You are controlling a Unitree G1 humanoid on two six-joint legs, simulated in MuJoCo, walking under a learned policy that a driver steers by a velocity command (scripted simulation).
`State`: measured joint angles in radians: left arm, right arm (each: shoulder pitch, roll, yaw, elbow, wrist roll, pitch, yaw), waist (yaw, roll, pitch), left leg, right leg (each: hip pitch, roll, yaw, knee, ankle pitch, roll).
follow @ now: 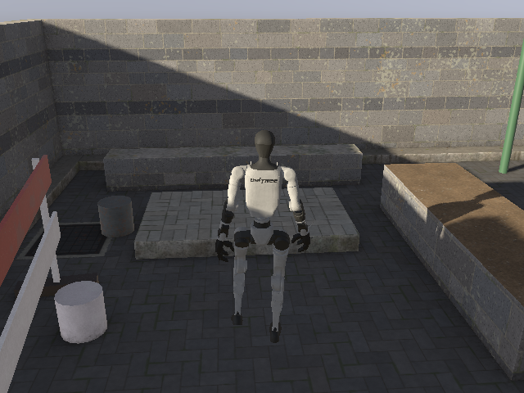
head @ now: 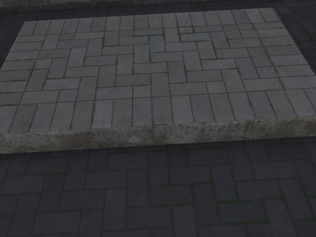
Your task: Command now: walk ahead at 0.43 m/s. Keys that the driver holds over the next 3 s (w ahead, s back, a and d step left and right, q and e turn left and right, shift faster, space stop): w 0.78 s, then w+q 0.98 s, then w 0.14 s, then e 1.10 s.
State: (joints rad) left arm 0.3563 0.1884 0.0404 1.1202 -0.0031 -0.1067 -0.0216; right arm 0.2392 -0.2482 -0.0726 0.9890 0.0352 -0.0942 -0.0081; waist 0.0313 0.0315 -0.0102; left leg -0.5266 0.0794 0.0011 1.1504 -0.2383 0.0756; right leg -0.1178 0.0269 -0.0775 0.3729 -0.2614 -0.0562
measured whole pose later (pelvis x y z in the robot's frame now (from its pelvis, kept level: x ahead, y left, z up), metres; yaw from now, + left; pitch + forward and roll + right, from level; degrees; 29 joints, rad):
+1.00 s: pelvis +0.56 +0.02 +0.00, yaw +4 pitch +0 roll +0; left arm 0.18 0.22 0.04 0.91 0.03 -0.09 -0.01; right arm 0.32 -0.23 -0.05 1.01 -0.02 -0.06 0.01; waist -0.03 0.03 0.04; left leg -0.37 0.02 0.01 1.06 -0.33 0.09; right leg -0.25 -0.01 -0.15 0.41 -0.17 -0.06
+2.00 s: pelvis +1.07 +0.17 +0.06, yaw +33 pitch +4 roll -3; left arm 0.18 0.19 0.00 0.73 0.06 -0.04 -0.06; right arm 0.34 -0.25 -0.07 0.86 -0.03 -0.06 0.08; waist 0.03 0.04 -0.01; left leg -0.57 -0.22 -0.30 1.67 -0.05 0.14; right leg -0.71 0.06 -0.14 1.11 -0.47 -0.11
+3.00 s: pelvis +1.26 +0.24 +0.15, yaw +1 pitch +4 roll +2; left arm 0.23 0.27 0.07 0.59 0.00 0.02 0.03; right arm 0.11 -0.28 -0.08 0.72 -0.01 0.01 -0.06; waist 0.01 0.02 0.01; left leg -0.61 -0.01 -0.02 1.09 -0.37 -0.07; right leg -0.39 0.03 0.07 0.52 -0.19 -0.05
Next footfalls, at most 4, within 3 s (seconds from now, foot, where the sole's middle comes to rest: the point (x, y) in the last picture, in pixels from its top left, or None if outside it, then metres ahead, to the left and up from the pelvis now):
0.34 left None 0.38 0.15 -0.78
0.86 right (190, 214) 0.64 -0.06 -0.78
1.36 left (145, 175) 0.83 0.15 -0.78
1.88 right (145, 101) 1.19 0.16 -0.62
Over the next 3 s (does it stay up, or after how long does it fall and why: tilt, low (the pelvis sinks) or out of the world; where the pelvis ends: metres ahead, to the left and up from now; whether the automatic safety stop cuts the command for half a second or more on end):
stays up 1.26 0.24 0.15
